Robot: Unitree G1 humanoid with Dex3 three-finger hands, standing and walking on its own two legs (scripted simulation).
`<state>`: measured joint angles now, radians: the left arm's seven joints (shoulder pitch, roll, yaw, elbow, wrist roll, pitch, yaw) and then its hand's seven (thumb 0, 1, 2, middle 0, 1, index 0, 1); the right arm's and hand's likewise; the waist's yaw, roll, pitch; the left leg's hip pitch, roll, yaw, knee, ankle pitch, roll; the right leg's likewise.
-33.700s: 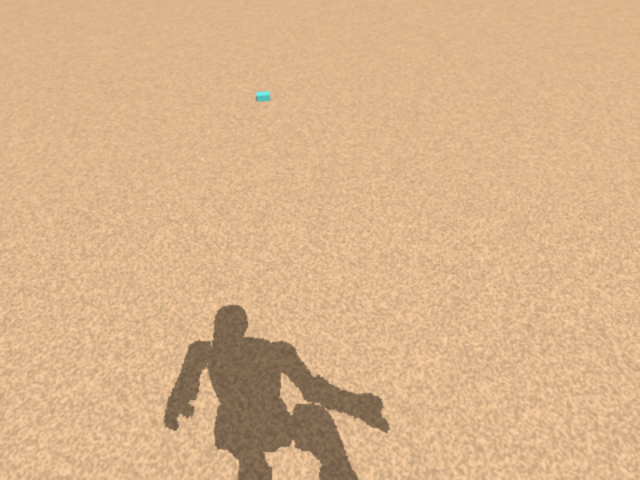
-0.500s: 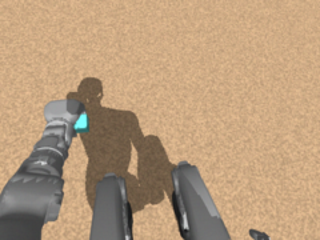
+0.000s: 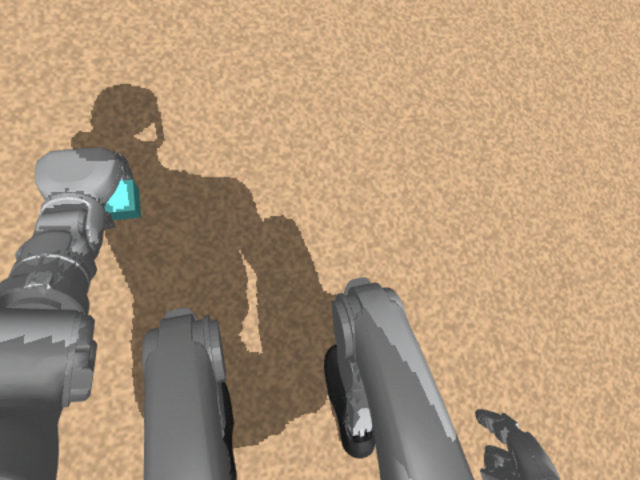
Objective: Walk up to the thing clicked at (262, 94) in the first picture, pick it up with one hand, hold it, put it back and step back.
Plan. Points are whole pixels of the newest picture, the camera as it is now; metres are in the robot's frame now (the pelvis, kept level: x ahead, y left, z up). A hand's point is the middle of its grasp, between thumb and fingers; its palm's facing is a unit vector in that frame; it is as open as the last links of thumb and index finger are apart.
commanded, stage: crouch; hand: left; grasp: from above
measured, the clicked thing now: (107, 201) +0.48 +0.23 -0.20
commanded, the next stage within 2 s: lower in 0.66 s
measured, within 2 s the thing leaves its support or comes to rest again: neither
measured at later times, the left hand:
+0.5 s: hand (111, 204) +0.49 +0.23 -0.23, palm faces -0.46 -0.02 -0.89, open 7.3 cm
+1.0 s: hand (116, 209) +0.49 +0.24 -0.27, palm faces -0.49 -0.02 -0.87, open 7.3 cm
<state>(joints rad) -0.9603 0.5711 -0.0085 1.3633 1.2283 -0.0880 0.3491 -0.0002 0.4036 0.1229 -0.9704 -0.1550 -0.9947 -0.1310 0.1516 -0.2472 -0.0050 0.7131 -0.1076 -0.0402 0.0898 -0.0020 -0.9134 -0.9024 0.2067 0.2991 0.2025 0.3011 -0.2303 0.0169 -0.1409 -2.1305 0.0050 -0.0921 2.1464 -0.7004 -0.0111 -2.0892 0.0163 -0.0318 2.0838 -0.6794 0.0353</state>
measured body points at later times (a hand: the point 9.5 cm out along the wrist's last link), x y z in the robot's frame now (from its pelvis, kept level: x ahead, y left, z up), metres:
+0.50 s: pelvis -0.01 +0.00 -0.06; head +0.24 +0.05 +0.31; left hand +0.51 +0.23 -0.18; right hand +0.00 -0.27 -0.16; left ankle +0.07 +0.12 -0.38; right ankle +0.09 -0.13 -0.38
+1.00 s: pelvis -0.01 +0.00 -0.08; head +0.25 +0.06 +0.28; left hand +0.51 +0.24 -0.22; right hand +0.00 -0.27 -0.18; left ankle +0.07 +0.12 -0.38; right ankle +0.09 -0.13 -0.38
